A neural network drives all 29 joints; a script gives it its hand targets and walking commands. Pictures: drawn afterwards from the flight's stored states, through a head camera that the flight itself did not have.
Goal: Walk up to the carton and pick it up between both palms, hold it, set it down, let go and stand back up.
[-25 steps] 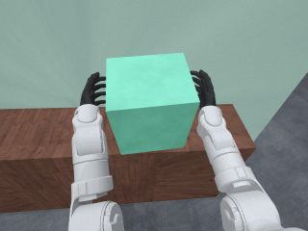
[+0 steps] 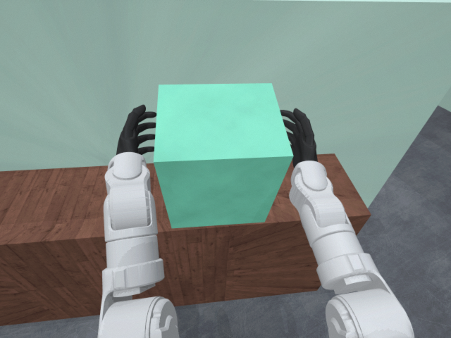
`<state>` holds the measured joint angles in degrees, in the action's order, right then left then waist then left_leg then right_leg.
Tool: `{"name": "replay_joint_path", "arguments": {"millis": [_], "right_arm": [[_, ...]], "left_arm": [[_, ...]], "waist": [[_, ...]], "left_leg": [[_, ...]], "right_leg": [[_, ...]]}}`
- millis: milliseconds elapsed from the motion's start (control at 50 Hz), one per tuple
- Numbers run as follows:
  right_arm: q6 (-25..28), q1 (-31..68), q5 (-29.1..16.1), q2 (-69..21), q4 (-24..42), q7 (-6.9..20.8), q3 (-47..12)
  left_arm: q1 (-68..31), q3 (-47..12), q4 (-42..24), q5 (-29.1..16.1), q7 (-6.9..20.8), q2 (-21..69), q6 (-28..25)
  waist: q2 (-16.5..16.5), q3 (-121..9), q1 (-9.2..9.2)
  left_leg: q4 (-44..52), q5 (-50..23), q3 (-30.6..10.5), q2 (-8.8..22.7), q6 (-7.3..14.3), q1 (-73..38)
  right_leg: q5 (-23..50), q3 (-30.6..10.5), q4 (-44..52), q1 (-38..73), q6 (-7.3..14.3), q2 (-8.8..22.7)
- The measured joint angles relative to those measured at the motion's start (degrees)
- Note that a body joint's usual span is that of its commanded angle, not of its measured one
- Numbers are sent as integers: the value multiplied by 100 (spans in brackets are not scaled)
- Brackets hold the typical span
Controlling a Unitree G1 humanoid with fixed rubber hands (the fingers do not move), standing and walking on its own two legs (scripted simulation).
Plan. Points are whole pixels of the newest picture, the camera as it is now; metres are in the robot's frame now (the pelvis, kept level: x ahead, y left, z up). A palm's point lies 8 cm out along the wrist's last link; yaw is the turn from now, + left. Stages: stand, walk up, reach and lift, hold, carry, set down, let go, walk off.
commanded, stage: hold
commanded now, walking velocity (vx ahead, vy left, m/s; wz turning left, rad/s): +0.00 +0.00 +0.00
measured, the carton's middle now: (217, 161) +0.41 +0.01 +0.11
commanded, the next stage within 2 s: none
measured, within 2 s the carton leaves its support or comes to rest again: neither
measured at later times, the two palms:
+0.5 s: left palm (125, 150) +0.35 +0.15 +0.20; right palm (303, 150) +0.35 -0.13 +0.18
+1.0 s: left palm (126, 154) +0.34 +0.15 +0.19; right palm (303, 151) +0.35 -0.13 +0.18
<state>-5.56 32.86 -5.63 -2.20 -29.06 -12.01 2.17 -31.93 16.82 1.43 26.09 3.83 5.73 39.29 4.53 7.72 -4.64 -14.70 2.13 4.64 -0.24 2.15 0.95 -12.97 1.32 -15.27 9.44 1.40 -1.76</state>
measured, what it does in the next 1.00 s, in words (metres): stands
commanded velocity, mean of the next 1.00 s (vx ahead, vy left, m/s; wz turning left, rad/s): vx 0.00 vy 0.00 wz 0.00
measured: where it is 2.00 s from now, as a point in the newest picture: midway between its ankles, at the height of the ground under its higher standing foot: outside the picture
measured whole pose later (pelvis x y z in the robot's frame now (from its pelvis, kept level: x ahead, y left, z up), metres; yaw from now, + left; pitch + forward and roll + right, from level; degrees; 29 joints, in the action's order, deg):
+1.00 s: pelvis +0.00 +0.00 +0.00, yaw +0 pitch -13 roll +0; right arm -10.4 32.6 -6.1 -3.2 -23.4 -13.3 0.7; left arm -30.4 16.8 -6.1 26.9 4.9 6.1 44.2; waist 5.0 8.1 -5.2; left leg -14.5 2.0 4.4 -0.2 1.8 0.1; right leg -13.3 1.8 -15.7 10.1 1.7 -1.8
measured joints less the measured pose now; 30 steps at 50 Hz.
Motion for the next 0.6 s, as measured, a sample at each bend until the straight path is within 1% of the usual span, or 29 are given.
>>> {"name": "replay_joint_path", "arguments": {"millis": [180, 260, 340, 400, 520, 600], "right_arm": [[-199, 112, 80, -17, 92, 43, 149], [-314, 346, 188, -65, -80, 90, 259], [-344, 385, 233, -77, -130, 141, 300], [-321, 360, 225, -81, -92, 131, 301], [-363, 266, 152, -78, 24, 73, 203], [-390, 266, 139, -93, 86, 60, 198]], "left_arm": [[-128, -16, -89, -37, -160, 78, 136], [-265, 79, 5, 65, -90, 33, 231], [-279, 89, -6, 43, -51, 8, 284], [-269, 52, -45, 25, -77, 7, 271], [-213, 60, -150, 50, -27, 22, 314], [-207, 57, -238, 86, -48, 50, 355]], "waist": [[-47, -75, 92], [-14, -67, 87], [9, -92, 69], [10, -103, 51], [27, -79, 6], [30, -44, 16]], "left_leg": [[52, -92, 49, 23, 26, 72], [91, -125, 37, 17, 27, 34], [110, -146, 15, 7, 22, 47], [109, -144, 3, 2, 21, 53], [93, -117, 14, 0, 26, 25], [65, -91, 36, 6, 25, 33]], "right_leg": [[16, -41, -122, -170, 5, -14], [16, -24, -139, -154, 5, -10], [20, 4, -132, -163, 11, -4], [25, 17, -112, -155, 7, -1], [22, 8, -91, -113, -2, 5], [8, -12, -113, -126, 1, 4]]}}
